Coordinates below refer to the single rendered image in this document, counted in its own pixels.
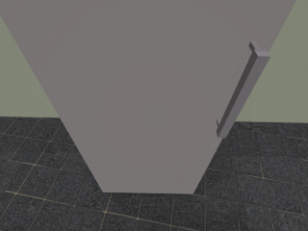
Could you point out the handle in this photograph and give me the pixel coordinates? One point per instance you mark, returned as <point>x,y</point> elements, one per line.
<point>253,70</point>

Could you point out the fridge door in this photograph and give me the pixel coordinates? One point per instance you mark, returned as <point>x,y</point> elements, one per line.
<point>139,84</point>

